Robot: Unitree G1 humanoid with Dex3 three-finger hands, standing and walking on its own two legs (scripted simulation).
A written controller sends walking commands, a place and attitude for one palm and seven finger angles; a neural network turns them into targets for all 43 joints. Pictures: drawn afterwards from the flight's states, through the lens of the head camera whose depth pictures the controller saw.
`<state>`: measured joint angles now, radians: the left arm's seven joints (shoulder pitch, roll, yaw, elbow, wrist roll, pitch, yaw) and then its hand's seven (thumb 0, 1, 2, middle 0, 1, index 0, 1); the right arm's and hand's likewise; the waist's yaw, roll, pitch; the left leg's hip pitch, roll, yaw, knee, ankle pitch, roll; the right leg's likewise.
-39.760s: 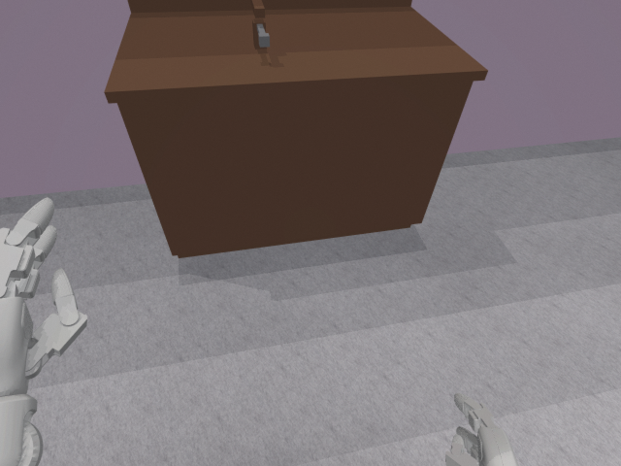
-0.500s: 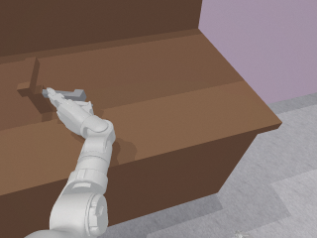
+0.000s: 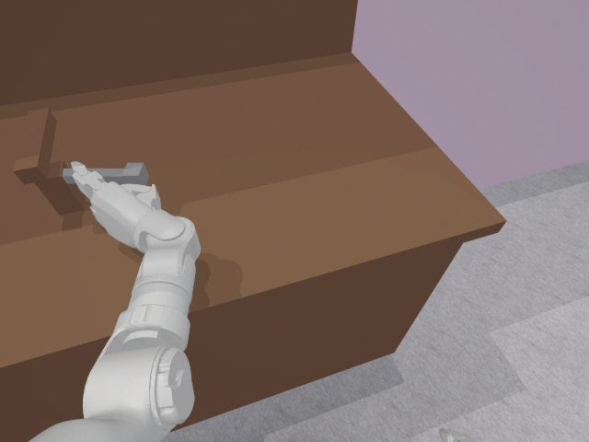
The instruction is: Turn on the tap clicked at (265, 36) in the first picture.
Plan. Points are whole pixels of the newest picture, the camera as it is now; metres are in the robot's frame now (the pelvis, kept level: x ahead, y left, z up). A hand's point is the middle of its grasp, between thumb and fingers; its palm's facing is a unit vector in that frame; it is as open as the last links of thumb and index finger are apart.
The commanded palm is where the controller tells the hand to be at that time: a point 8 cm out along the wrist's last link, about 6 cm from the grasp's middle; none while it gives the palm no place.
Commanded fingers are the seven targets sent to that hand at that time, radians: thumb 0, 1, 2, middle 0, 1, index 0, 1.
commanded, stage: lift the hand up off the lever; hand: left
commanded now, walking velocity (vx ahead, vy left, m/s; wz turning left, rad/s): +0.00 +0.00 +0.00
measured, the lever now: (136, 176) +0.47 +0.23 +0.11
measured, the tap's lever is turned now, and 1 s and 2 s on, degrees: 72 74 74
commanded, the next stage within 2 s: none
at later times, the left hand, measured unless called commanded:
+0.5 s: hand (150, 183) +0.45 +0.20 +0.12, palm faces +0.80 -0.59 -0.08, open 7.8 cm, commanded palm +0.39 +0.21 +0.13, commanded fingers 0.00 0.90 0.90 -0.15 -0.15 -0.15 -0.15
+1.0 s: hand (143, 178) +0.43 +0.20 +0.15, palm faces +0.79 -0.61 -0.08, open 7.8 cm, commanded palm +0.37 +0.22 +0.15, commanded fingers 0.00 0.90 0.90 -0.15 -0.15 -0.15 -0.15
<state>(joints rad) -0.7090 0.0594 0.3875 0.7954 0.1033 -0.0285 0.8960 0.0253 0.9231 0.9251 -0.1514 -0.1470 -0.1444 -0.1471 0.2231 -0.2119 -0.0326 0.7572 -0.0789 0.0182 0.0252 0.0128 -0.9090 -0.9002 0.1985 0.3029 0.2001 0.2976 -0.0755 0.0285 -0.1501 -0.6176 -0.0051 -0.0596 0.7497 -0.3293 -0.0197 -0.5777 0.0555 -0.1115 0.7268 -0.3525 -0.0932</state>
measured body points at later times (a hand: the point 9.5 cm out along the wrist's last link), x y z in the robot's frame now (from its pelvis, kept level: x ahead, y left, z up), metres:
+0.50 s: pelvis +0.01 +0.02 +0.00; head +0.03 +0.01 +0.45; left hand +0.40 +0.23 +0.13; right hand +0.11 -0.22 -0.12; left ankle +0.02 +0.13 -0.71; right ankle +0.00 -0.06 -0.71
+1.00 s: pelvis +0.01 +0.01 +0.01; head +0.02 +0.00 +0.46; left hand +0.38 +0.23 +0.15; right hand +0.16 -0.22 -0.10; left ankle +0.02 +0.13 -0.71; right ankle +0.00 -0.06 -0.71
